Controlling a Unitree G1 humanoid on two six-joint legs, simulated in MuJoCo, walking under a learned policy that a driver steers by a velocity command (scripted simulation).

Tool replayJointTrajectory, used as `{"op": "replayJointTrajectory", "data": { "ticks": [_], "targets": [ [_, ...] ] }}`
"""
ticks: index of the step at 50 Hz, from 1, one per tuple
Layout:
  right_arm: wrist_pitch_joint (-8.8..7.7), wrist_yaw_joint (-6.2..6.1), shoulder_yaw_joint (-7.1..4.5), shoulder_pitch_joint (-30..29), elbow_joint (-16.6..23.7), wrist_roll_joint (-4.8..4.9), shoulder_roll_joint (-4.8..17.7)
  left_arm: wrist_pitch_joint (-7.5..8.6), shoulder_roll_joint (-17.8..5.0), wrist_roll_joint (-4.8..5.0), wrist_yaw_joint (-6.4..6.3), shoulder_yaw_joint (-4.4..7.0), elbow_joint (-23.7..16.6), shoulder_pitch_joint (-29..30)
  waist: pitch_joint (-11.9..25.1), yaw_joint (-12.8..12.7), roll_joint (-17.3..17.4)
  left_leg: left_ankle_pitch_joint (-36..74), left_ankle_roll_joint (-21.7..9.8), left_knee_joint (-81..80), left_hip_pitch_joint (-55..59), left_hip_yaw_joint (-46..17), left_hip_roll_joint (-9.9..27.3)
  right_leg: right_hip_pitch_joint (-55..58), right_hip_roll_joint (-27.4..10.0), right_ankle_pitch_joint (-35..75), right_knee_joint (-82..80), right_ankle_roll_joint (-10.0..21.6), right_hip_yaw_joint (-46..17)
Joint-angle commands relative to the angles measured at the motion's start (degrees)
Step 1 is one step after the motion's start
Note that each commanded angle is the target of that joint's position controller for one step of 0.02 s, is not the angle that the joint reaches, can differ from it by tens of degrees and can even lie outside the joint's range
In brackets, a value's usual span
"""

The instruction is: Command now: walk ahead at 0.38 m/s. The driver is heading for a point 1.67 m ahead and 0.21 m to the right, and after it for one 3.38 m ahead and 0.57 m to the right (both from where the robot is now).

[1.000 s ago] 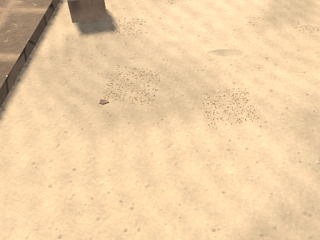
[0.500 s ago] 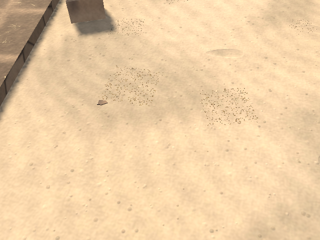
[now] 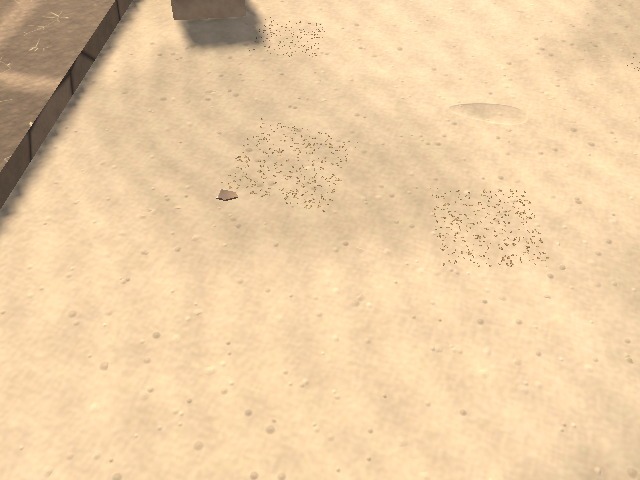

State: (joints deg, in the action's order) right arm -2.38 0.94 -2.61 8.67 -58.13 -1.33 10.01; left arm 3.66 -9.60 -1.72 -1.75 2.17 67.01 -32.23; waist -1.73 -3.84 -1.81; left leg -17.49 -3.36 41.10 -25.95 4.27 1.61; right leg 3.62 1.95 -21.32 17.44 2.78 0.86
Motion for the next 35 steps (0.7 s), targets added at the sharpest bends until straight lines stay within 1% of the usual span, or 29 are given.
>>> {"op": "replayJointTrajectory", "data": {
  "ticks": [1,2,3,4,5,6,7,8,9,10,12,13,14,15,18,20,22,24,25,26,27,28,29,30,31,32,33,34,35],
  "targets": [
    [-0.88,0.25,-0.67,1.89,2.91,0.73,1.64,1.16,-6.84,0.47,0.23,0.82,-2.37,2.24,-6.47,5.38,-3.82,5.02,-1.24,-6.53,8.27,2.47,-2.62,-12.62,-14.49,21.75,-1.28,8.56,-8.19],
    [-1.05,-0.06,-1.43,8.25,0.61,0.79,2.63,1.46,-6.97,0.77,0.50,0.67,-2.53,2.81,-3.71,8.23,-2.30,6.31,-1.78,-9.05,18.69,3.87,-5.02,-16.23,-12.55,29.56,5.42,7.29,-5.58],
    [-1.57,-0.61,-2.72,16.51,-1.94,0.45,5.38,1.87,-6.36,0.76,0.91,0.31,-2.41,2.24,0.85,11.49,0.84,4.26,-2.92,-11.36,29.77,1.51,-3.66,-20.37,-9.06,32.14,17.53,5.63,-1.51],
    [-2.00,-1.21,-4.24,26.45,-2.81,-0.81,11.64,1.99,-2.91,1.38,1.45,-0.73,-4.47,1.82,7.95,14.58,10.46,-13.99,-7.03,-20.32,40.68,-21.90,12.89,-31.07,-3.58,16.30,38.43,2.58,3.23],
    [-1.13,-0.95,-4.38,27.47,-3.63,-0.45,14.13,1.90,-2.18,0.82,2.03,-0.37,-5.56,0.89,9.02,12.46,15.33,-23.28,-11.36,-32.53,40.06,-46.35,21.68,-40.72,2.51,-9.38,51.70,2.48,0.13],
    [-0.57,-0.87,-3.47,19.08,-2.28,0.12,11.53,1.21,-4.29,-0.12,2.27,0.26,-6.56,5.09,0.56,8.13,8.25,-29.61,-10.32,-32.48,31.88,-42.41,20.30,-44.29,-2.72,-4.59,56.99,3.68,-3.19],
    [-0.87,-0.48,-2.66,12.49,-0.15,0.49,8.57,1.28,-4.02,-0.50,2.77,0.28,-7.55,8.20,-4.05,6.37,4.56,-22.21,-8.98,-32.62,24.39,-34.58,18.36,-44.01,-5.11,1.61,55.31,4.00,-2.77],
    [-1.51,-0.23,-1.96,9.48,0.54,0.54,6.76,1.35,-2.80,-0.21,2.89,0.28,-7.56,8.73,-5.00,4.36,3.17,-12.30,-7.65,-33.39,19.62,-27.42,15.38,-40.71,-6.74,5.40,52.05,3.70,-2.74],
    [-2.08,-0.36,-1.24,9.25,0.20,0.62,4.82,0.93,-2.23,-0.55,2.89,0.40,-7.16,7.64,-4.92,2.76,3.85,-4.86,-6.61,-33.50,16.88,-22.18,12.97,-37.51,-7.57,6.62,49.60,3.00,-2.43],
    [-2.52,-0.67,-0.56,9.89,-0.36,0.59,3.20,0.30,-1.73,-0.66,3.00,0.39,-6.69,6.17,-4.60,1.68,4.32,4.90,-5.99,-33.20,15.38,-17.46,11.33,-34.91,-7.71,7.53,48.27,2.14,-1.80],
    [-3.37,-1.15,-0.07,13.72,-1.95,0.35,3.42,-0.63,-1.88,-0.38,2.84,0.65,-6.77,6.18,-3.79,0.78,4.49,29.31,-6.66,-30.63,16.01,-11.54,10.52,-34.06,-6.49,7.80,47.09,0.93,0.16],
    [-3.54,-1.25,0.12,14.96,-2.49,0.25,3.79,-1.00,-1.97,-0.25,2.71,0.76,-7.13,7.34,-3.48,0.46,4.50,38.43,-6.75,-29.28,16.71,-8.92,10.04,-34.73,-5.99,8.38,45.67,0.49,0.84],
    [-3.55,-1.34,0.36,16.00,-2.83,0.22,4.00,-1.25,-1.91,-0.22,2.61,0.74,-7.65,9.30,-3.11,0.60,4.89,44.74,-6.55,-28.28,17.32,-6.91,9.50,-35.32,-5.54,9.40,43.77,0.20,1.51],
    [-3.44,-1.43,0.69,16.71,-3.07,0.22,3.88,-1.37,-1.80,-0.09,2.56,0.66,-8.48,11.88,-3.10,0.92,5.57,48.71,-6.17,-27.64,17.86,-5.37,8.89,-35.86,-5.13,10.78,40.80,-0.05,2.22],
    [-3.01,-2.05,1.72,17.61,-3.48,0.54,2.87,-1.34,-0.79,0.64,2.18,-0.10,-10.79,19.95,-3.10,2.45,7.47,52.73,-4.64,-26.13,17.89,-2.25,6.94,-32.66,-3.21,15.38,28.61,-0.28,4.30],
    [-2.76,-2.44,1.93,19.44,-4.31,0.51,3.11,-1.30,-0.81,0.87,1.76,-0.45,-10.74,21.72,-2.01,3.55,8.29,53.65,-4.39,-24.29,19.88,-2.04,7.25,-29.81,-2.00,17.10,23.65,0.07,5.01],
    [-2.44,-2.74,2.00,20.08,-4.87,0.30,3.24,-1.11,-1.47,0.85,1.29,-0.49,-10.21,21.47,-1.41,3.66,8.29,53.95,-4.88,-21.70,21.84,-3.07,8.51,-27.37,-1.49,16.07,20.88,0.92,4.55],
    [-2.21,-2.98,1.96,19.15,-4.91,0.18,3.50,-0.63,-2.46,0.76,0.75,-0.16,-9.07,19.13,-1.10,2.59,7.85,54.78,-5.28,-17.52,23.63,-4.67,9.45,-23.79,-0.63,13.75,16.76,2.27,4.10],
    [-2.08,-3.03,1.84,18.24,-4.94,0.37,3.83,-0.13,-2.66,0.71,0.47,0.05,-7.74,15.79,-0.35,0.73,6.62,53.98,-4.57,-13.17,24.17,-4.60,8.78,-19.68,-0.27,16.66,11.17,2.87,4.04],
    [-2.11,-2.91,1.71,18.78,-5.16,0.62,4.11,0.73,-3.80,0.43,0.24,0.35,-6.52,11.75,1.83,-0.99,4.28,47.27,-2.88,-7.13,22.46,-3.95,7.06,-12.46,-2.84,29.16,5.71,3.39,1.38],
    [-2.23,-3.05,1.99,21.61,-4.22,1.19,2.93,1.39,-8.12,-0.39,0.15,1.25,-5.50,6.16,8.17,-0.47,-0.75,26.09,-1.18,2.50,15.66,-2.47,4.21,-0.08,-12.88,56.77,10.55,5.71,-7.19],
    [-0.89,-2.99,2.74,29.77,-6.25,3.77,-1.95,0.88,-7.83,0.26,0.06,1.05,-5.38,5.50,16.54,1.33,-9.14,-12.84,0.49,16.24,9.78,-0.61,-3.19,6.64,-25.19,71.44,10.79,17.64,-19.60],
    [0.44,-3.19,1.73,25.60,-6.41,2.13,1.36,0.28,-5.15,1.82,0.49,0.28,-5.98,7.92,14.55,1.15,-4.46,-21.16,0.86,19.53,8.43,-4.26,-3.32,-0.12,-24.76,59.05,6.42,18.92,-21.69],
    [0.99,-2.96,1.44,20.70,-5.25,0.30,1.24,-0.10,-4.24,1.79,0.39,-0.12,-6.56,12.34,7.10,2.15,-2.94,-20.13,1.20,20.05,6.97,-5.60,-2.38,-7.63,-22.20,47.62,2.97,17.19,-18.71],
    [1.32,-2.66,1.54,17.93,-4.95,-0.44,0.06,-0.44,-3.00,1.21,0.08,-0.68,-7.08,15.41,3.30,3.33,-1.12,-16.97,1.50,17.25,7.47,-6.24,-1.37,-13.01,-19.76,39.49,0.10,14.74,-15.98],
    [1.86,-2.53,1.61,16.84,-4.99,-0.47,-0.63,-0.67,-2.22,0.84,-0.44,-1.09,-7.26,17.08,0.82,4.74,-1.48,-14.13,1.96,12.97,9.52,-6.43,-0.34,-17.52,-17.34,35.21,-1.87,12.28,-12.64],
    [2.41,-2.53,1.94,18.07,-5.55,-0.37,-1.77,-0.91,-1.88,0.65,-0.71,-1.31,-7.04,18.02,0.42,6.06,-2.85,-12.44,2.45,8.60,12.14,-5.66,-0.26,-19.91,-14.88,32.10,-2.63,10.21,-9.70],
    [2.85,-2.73,2.18,18.99,-6.32,-0.08,-2.33,-0.95,-2.25,0.39,-0.73,-1.34,-6.81,17.51,1.26,6.16,-2.87,-11.91,2.77,4.85,13.34,-4.60,-1.00,-19.23,-13.76,30.94,-2.50,9.16,-8.57],
    [3.23,-3.04,2.19,19.35,-6.81,0.25,-2.15,-0.90,-2.80,0.32,-0.68,-1.26,-6.54,16.56,2.36,5.94,-2.44,-11.53,2.99,2.16,14.09,-3.98,-1.47,-18.03,-13.58,29.73,-2.29,8.88,-8.50]
  ]
}}
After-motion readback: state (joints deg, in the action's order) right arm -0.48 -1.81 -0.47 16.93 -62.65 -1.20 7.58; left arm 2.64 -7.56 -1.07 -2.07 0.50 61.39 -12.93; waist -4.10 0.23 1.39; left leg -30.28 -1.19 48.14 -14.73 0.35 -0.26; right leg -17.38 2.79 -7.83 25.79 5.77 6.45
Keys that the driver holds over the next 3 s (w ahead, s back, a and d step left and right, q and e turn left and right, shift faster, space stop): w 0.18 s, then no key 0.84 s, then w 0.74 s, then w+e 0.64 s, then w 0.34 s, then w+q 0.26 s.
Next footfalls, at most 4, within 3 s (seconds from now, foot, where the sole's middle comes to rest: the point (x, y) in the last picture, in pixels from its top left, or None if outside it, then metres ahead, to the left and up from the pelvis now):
0.06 left None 0.15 0.11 -0.77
0.52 right None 0.37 -0.03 -0.77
0.82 left None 0.30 0.16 -0.77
1.36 right None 0.44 -0.06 -0.77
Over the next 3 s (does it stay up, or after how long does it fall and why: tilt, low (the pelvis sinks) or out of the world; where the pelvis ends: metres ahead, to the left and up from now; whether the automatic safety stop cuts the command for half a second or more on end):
stays up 1.24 -0.12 -0.02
